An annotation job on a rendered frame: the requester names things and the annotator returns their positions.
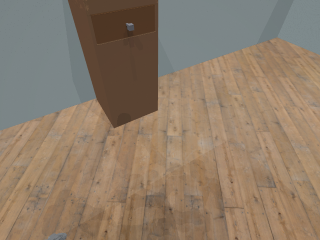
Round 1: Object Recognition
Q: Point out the cabinet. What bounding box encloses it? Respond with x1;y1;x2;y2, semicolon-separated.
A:
68;0;159;128

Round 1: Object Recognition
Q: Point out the handle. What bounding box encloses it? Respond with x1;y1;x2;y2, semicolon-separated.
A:
126;23;135;31

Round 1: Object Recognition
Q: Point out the drawer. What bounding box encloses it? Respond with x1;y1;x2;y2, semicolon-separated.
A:
90;4;155;44

